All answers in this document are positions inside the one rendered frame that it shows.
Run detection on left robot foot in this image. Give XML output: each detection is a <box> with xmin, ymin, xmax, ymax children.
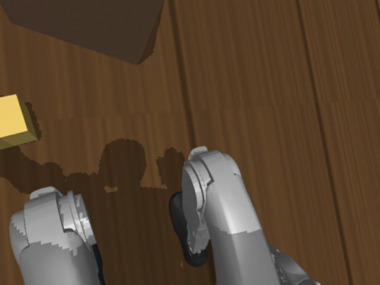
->
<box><xmin>92</xmin><ymin>244</ymin><xmax>106</xmax><ymax>285</ymax></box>

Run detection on right robot foot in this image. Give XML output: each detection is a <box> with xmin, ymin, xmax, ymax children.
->
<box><xmin>169</xmin><ymin>192</ymin><xmax>208</xmax><ymax>267</ymax></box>

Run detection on right robot hand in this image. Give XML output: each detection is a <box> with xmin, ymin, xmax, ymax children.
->
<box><xmin>268</xmin><ymin>245</ymin><xmax>310</xmax><ymax>285</ymax></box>

